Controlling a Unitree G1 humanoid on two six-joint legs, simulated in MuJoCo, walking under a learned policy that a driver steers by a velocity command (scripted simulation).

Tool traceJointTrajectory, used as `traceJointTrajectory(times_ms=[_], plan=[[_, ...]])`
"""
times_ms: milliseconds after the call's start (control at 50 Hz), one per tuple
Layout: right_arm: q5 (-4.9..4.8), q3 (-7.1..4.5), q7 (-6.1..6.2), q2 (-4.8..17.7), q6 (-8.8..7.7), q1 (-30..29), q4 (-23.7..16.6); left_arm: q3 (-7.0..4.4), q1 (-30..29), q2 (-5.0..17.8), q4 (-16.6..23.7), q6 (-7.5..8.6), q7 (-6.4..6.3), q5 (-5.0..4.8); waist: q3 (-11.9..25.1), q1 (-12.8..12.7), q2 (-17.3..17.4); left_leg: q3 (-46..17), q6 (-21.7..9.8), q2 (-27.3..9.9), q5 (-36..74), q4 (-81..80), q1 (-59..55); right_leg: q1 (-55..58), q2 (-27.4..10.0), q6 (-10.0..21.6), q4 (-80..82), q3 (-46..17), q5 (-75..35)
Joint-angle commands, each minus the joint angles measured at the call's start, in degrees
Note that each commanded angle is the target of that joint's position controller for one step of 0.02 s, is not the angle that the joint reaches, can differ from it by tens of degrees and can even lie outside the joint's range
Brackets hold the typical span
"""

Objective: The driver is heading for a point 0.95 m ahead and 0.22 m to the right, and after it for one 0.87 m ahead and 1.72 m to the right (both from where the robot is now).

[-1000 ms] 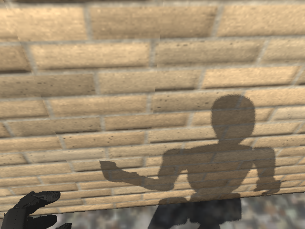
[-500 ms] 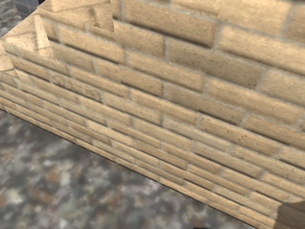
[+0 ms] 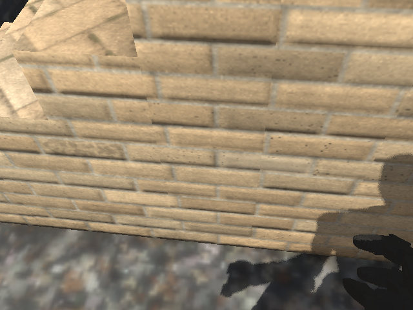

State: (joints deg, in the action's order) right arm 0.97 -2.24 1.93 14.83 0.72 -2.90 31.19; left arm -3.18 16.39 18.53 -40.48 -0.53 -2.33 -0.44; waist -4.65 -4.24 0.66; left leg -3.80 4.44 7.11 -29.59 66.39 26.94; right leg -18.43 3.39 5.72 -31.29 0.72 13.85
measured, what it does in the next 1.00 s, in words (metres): walks backwards, turning right: left foot, then right foot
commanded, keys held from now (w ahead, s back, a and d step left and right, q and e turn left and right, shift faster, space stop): w+e+shift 0.52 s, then w+q+shift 0.48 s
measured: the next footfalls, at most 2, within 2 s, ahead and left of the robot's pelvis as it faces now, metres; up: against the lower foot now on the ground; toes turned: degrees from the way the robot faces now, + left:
left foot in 0.20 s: +0.05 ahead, +0.19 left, +0.00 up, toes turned -20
right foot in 0.76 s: -0.18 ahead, -0.19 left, +0.00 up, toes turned -29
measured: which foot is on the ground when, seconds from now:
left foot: up 0.00-0.18, down 0.20-0.76, up 0.78-1.00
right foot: down 0.00-0.20, up 0.22-0.74, down 0.76-1.00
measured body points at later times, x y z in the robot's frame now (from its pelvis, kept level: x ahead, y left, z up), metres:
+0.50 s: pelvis -0.07 +0.09 +0.01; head -0.02 +0.09 +0.46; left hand +0.21 +0.28 -0.09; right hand -0.14 -0.21 -0.09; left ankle +0.01 +0.20 -0.73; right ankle -0.16 -0.08 -0.59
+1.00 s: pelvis -0.13 -0.11 +0.00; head -0.11 -0.12 +0.45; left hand +0.03 +0.12 -0.11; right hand -0.15 -0.43 -0.11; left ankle -0.07 -0.06 -0.67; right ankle -0.22 -0.17 -0.73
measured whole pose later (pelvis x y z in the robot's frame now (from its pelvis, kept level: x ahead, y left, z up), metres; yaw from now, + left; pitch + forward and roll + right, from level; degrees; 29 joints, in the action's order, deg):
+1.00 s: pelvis -0.13 -0.11 +0.00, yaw -20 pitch +0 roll -2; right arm 0.1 -4.6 5.8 19.0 3.7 15.5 42.5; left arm -3.1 19.6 14.5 -39.0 -0.6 1.2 2.7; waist -3.2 -0.6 2.6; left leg 4.6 0.3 -0.4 -18.3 60.2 32.9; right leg -5.1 1.8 2.7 -21.8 10.3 17.2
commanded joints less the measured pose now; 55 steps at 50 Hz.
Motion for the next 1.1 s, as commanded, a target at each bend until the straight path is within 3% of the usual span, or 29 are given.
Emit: traceJointTrajectory(times_ms=[20,100,160,180,200,220,240,260,300,340,360,380,400,460,520,620,680,720,740,760,780,800,820,840,860,920,960,1020,1100], plan=[[1.26,-2.74,-1.38,7.2,-1.06,4.4,-4.1,-3.44,-10.4,10.8,7.6,-0.08,-0.91,-2.17,2.4,7.5,1.1,-2.8,0.5,-1.9,3.5,-1.9,3.5,0.9,-12.5,8.6,15.6,-22.6,-11.7],[-0.50,-1.31,-1.78,2.0,-1.76,2.9,-2.9,-4.47,-6.7,11.1,7.8,-2.17,-1.61,-0.85,8.3,3.4,-5.3,0.2,1.8,-0.4,5.9,-24.7,-6.9,3.4,-7.5,4.6,11.8,-20.1,-7.5],[-2.15,-2.47,-1.52,3.4,-1.75,9.0,0.4,-4.85,-8.4,10.6,9.4,-2.49,-0.89,-2.23,10.2,4.1,-10.0,2.3,0.5,0.4,13.7,-40.6,-15.7,-0.5,-6.5,2.3,8.2,-23.1,1.9],[-2.00,-3.57,-1.11,5.7,-1.53,13.7,1.7,-4.48,-9.0,8.5,9.7,-1.98,-0.52,-2.18,10.1,5.8,-9.4,0.0,-1.8,-3.4,15.1,-45.3,-23.7,-8.6,-4.4,-0.4,5.7,-22.3,9.6],[-1.26,-4.71,-0.63,9.2,-1.06,17.6,2.5,-3.33,-6.6,4.0,9.5,-2.05,0.32,-0.90,11.1,5.6,1.1,-12.8,-7.4,-17.6,10.3,-49.2,-31.2,-18.9,1.5,-4.5,-11.9,-13.4,20.3],[2.96,-5.33,-1.38,14.7,-1.21,12.3,1.4,-3.57,-8.1,4.5,12.6,-0.88,0.98,0.04,6.5,2.8,16.0,-30.6,-16.4,-31.3,10.1,-55.8,-20.7,-30.1,1.8,-7.4,-26.3,-9.3,22.5],[4.21,-5.45,-1.15,12.9,-2.27,7.8,-0.7,-4.90,-7.2,10.5,11.6,-0.45,1.46,-0.07,6.1,2.0,15.9,-33.5,-19.3,-32.3,2.9,-58.9,-14.8,-26.5,-3.6,-8.8,-34.6,-11.2,18.2],[2.57,-4.43,-0.47,9.5,-2.80,1.9,-1.3,-6.18,-4.5,13.8,9.4,-0.99,1.53,0.07,4.2,-0.8,12.2,-23.3,-15.9,-27.5,5.3,-56.8,-12.2,-23.6,-4.5,-9.7,-40.5,-10.0,13.0],[0.13,-3.59,1.20,6.9,-2.02,-1.6,-1.7,-5.82,-2.7,11.6,7.6,-2.41,1.35,0.91,4.7,-1.6,5.4,-10.6,-12.2,-20.7,14.5,-53.4,-10.5,-20.5,-4.6,-10.7,-47.9,-6.5,6.0],[-0.65,-3.57,2.24,7.3,-1.76,3.4,-0.1,-4.67,-5.3,7.9,9.0,-2.41,1.50,-0.31,5.4,0.9,3.0,-4.3,-12.5,-18.8,20.8,-51.8,-13.5,-21.7,-5.6,-11.5,-47.7,-4.3,1.5],[-0.35,-3.58,2.41,7.5,-1.63,6.4,0.7,-4.04,-7.9,6.3,10.1,-2.29,1.41,-0.67,5.6,2.7,3.7,-3.0,-13.3,-19.1,21.9,-51.5,-16.9,-23.8,-6.2,-11.9,-44.0,-3.9,0.6],[-2.06,-4.43,4.08,11.3,-1.93,21.2,5.6,-3.26,-8.8,5.4,11.4,-3.97,3.77,1.53,5.7,5.7,-3.1,-13.6,-13.8,-28.2,20.7,-49.5,-27.7,-32.5,-6.5,-10.1,-46.7,-10.5,0.6],[-2.15,-4.80,4.81,12.3,-2.16,27.5,8.5,-3.14,-7.9,5.3,11.9,-4.69,4.55,1.88,7.3,6.6,-4.5,-16.5,-13.3,-32.5,19.5,-50.1,-34.1,-36.0,-5.8,-10.1,-49.5,-13.8,3.6],[-0.90,-4.82,5.18,13.6,-1.87,24.6,8.7,-3.40,-7.0,6.8,14.3,-4.93,5.49,0.25,6.6,3.7,4.6,-9.7,-10.4,-31.2,15.4,-50.5,-33.9,-37.4,-6.0,-10.5,-51.4,-13.3,2.8],[-1.44,-5.45,5.32,14.6,-1.39,24.2,9.2,-2.53,-7.5,5.3,15.7,-4.93,5.75,0.45,4.3,3.0,8.9,-2.0,-8.6,-29.4,13.1,-52.8,-25.7,-30.0,-7.5,-10.8,-45.7,-8.9,-0.3],[-2.39,-7.85,5.46,19.8,-1.20,30.6,12.7,-0.10,-8.6,0.2,16.0,-4.52,6.12,1.90,0.0,4.0,15.8,-0.5,-8.5,-31.5,5.8,-58.4,-19.0,-17.4,-6.9,-8.6,-28.1,-7.9,7.0],[-2.69,-9.23,5.61,22.3,-0.18,24.1,11.2,-0.05,-3.2,-0.4,12.0,-2.79,7.29,1.89,-1.7,0.5,19.8,7.3,-5.7,-26.1,8.9,-61.0,-5.5,5.9,-4.4,-6.4,-12.3,0.4,10.0],[-2.67,-8.70,5.45,20.8,0.02,21.4,10.2,-0.60,5.5,-0.7,7.1,-2.18,7.23,2.26,-3.0,-2.6,19.1,6.2,-5.2,-26.1,11.2,-58.5,-3.1,14.6,-5.1,-3.7,-0.1,0.9,3.3],[-2.32,-7.17,5.17,16.6,0.02,21.2,10.0,-1.33,11.3,0.1,3.7,-2.22,6.88,1.85,-2.8,-4.5,14.7,5.4,-5.0,-24.7,13.7,-52.8,-3.2,18.5,-4.4,-2.0,7.4,1.0,4.1],[-2.28,-5.32,4.60,11.2,0.31,23.5,10.6,-2.11,13.8,2.1,1.9,-2.59,6.65,1.86,-1.4,-4.8,1.7,8.3,-4.0,-19.0,10.4,-36.2,-2.8,21.0,-6.2,-1.1,14.3,-2.4,3.3],[-0.13,-3.71,3.56,6.0,1.26,26.6,8.5,-2.06,11.7,6.8,2.9,-2.75,6.97,2.85,3.1,0.4,-16.5,7.6,-3.9,-11.9,-11.6,-18.1,8.8,28.3,-12.5,-2.0,3.8,-6.2,-26.1],[-0.69,-4.46,4.19,9.1,1.51,25.5,6.4,-4.15,13.9,13.8,5.9,-0.88,7.96,4.78,5.8,-2.9,-25.8,6.2,-4.0,-5.0,-12.3,-6.0,15.4,17.9,-19.9,6.5,14.9,-18.3,-11.2],[-2.05,-4.86,4.55,11.4,1.37,23.9,6.5,-3.99,8.1,12.6,7.0,0.42,8.45,4.55,3.2,-0.5,-25.5,1.5,-6.0,-8.2,-9.2,-0.6,14.5,12.3,-20.0,7.4,21.0,-20.2,-0.3],[-1.86,-5.28,4.44,13.1,1.55,22.0,7.0,-2.93,3.5,8.1,6.5,0.80,7.85,3.68,0.5,1.7,-20.1,0.0,-6.7,-9.2,-2.8,0.0,15.1,9.6,-18.1,5.5,21.1,-15.6,5.4],[-1.02,-5.22,4.82,13.0,2.24,23.0,9.5,-2.02,-0.2,4.8,6.8,0.81,7.16,3.22,0.9,3.8,-15.2,0.5,-6.4,-9.2,1.8,1.5,13.6,9.9,-16.7,3.8,19.7,-10.9,2.1],[-0.56,-4.97,4.89,11.8,2.83,27.4,11.9,-0.82,-5.6,0.5,7.5,1.63,4.47,3.85,2.3,8.1,-12.2,2.6,-4.3,-8.9,11.7,2.2,7.5,10.3,-14.9,3.3,16.9,0.0,-20.2],[-0.64,-3.94,4.31,9.8,2.76,24.3,9.9,-0.70,-5.4,0.3,7.6,1.41,3.08,3.34,1.1,7.7,-9.8,4.7,-3.8,-10.2,12.9,-4.2,6.5,10.3,-15.4,4.4,16.7,2.7,-22.4],[-1.20,-2.39,2.22,7.5,2.49,19.0,5.8,-1.59,-4.1,3.1,7.0,0.73,1.48,1.93,1.3,5.7,-8.1,6.0,-5.2,-12.0,11.0,-14.6,3.6,12.7,-17.6,4.6,14.7,3.6,-29.0],[-1.32,-2.70,-0.11,9.6,2.76,22.6,4.6,-2.93,-7.1,6.6,7.2,0.24,1.25,0.89,7.1,7.7,-3.8,9.4,-9.0,-10.6,8.0,-23.1,-5.5,17.0,-18.9,2.3,4.2,5.9,-58.2]])
Keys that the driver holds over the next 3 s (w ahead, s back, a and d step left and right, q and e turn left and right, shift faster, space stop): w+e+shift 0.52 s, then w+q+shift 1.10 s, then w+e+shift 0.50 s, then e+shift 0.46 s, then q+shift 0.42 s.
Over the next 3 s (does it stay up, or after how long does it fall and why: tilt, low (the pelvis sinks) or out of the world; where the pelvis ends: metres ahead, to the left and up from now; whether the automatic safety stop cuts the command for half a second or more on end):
stays up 0.06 -0.15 0.00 its command is cut before an obstacle from the start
